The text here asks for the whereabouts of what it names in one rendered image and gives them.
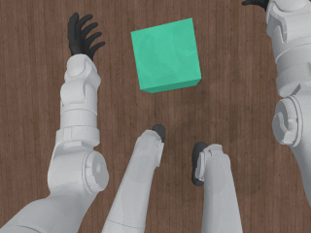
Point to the left robot forearm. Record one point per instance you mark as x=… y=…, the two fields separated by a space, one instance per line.
x=78 y=108

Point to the right robot thigh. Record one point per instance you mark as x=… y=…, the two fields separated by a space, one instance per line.
x=220 y=208

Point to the right robot hand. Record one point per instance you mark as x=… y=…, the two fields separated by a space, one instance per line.
x=261 y=3

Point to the left robot thigh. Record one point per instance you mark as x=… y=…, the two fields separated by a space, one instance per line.
x=129 y=209

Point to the left robot upper arm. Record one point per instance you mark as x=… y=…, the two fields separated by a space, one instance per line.
x=74 y=180

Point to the carton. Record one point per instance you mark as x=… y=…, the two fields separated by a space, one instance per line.
x=166 y=56

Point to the right robot upper arm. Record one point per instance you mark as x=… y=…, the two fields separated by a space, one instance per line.
x=291 y=126

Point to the right robot forearm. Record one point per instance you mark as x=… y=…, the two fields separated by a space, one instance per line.
x=289 y=26

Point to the left robot hand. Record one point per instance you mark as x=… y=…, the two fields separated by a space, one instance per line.
x=78 y=43

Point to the robot thigh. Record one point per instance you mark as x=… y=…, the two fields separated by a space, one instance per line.
x=129 y=209
x=220 y=208

